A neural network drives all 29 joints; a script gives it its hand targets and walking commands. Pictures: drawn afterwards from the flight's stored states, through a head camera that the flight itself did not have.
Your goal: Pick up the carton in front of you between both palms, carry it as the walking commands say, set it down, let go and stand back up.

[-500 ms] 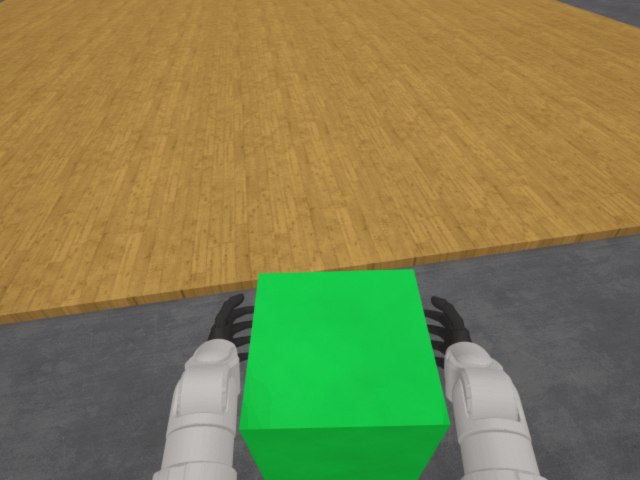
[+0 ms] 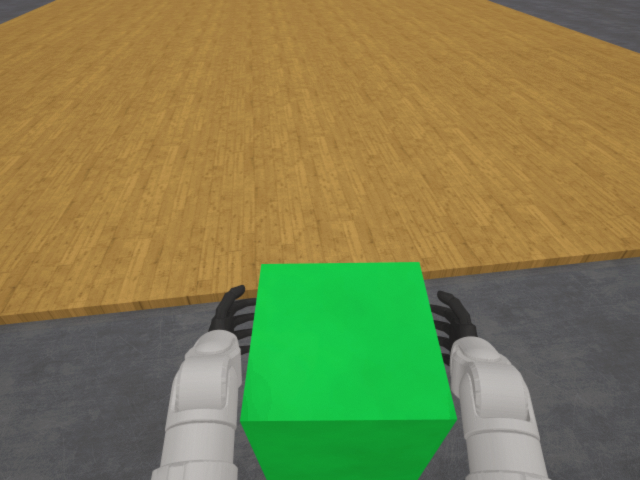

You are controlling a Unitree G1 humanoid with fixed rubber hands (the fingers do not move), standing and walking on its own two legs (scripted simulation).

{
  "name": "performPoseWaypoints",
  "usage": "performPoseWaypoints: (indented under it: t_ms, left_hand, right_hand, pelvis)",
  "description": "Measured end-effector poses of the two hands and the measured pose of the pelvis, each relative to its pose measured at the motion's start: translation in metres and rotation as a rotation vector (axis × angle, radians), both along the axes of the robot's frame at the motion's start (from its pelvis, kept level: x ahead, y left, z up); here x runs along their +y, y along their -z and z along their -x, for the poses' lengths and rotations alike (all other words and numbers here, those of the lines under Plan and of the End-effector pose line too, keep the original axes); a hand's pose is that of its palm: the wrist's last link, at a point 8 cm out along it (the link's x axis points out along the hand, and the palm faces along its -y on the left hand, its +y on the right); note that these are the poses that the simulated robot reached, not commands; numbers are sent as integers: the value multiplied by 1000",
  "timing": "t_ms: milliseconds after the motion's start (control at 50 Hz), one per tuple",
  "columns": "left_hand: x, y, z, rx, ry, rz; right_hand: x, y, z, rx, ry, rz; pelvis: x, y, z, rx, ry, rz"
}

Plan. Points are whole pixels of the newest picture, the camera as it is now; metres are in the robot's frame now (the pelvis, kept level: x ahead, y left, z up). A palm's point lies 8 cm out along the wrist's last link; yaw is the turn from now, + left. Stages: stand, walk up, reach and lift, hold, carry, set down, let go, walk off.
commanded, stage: carry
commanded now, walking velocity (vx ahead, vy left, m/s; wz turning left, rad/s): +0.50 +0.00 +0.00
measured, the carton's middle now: (341, 377) +0.29 -0.01 -0.01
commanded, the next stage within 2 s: none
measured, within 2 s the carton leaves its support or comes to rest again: neither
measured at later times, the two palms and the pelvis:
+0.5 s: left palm (242, 250) +0.44 +0.14 +0.08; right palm (437, 247) +0.45 -0.16 +0.08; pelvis +0.19 -0.02 +0.00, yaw +2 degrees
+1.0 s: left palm (243, 144) +0.79 +0.18 +0.09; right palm (379, 145) +0.77 -0.11 +0.10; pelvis +0.50 +0.04 +0.01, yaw -1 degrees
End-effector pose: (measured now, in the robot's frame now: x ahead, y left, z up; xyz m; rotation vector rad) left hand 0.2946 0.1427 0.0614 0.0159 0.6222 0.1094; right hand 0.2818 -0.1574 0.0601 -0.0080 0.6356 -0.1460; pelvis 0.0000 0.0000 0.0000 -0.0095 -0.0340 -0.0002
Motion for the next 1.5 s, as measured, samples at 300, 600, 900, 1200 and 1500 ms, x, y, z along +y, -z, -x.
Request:
performPoseWaypoints:
  t_ms: [300,600,900,1200,1500]
  left_hand:
    - [9,-35,-77,33,-25,41]
    - [12,-32,-208,91,-126,58]
    - [46,-7,-422,133,-52,81]
    - [26,-71,-668,-124,-68,29]
    - [32,-94,-901,16,-119,15]
  right_hand:
    - [10,-34,-75,32,30,-33]
    - [13,-33,-233,94,-24,-70]
    - [47,-12,-420,130,53,-41]
    - [27,-65,-681,-123,-13,-54]
    - [33,-90,-930,19,-61,-57]
  pelvis:
    - [2,-6,-90,120,19,20]
    - [-8,-5,-244,131,-29,-14]
    - [44,2,-437,120,20,-3]
    - [15,25,-654,88,-28,-8]
    - [7,2,-804,133,-25,-27]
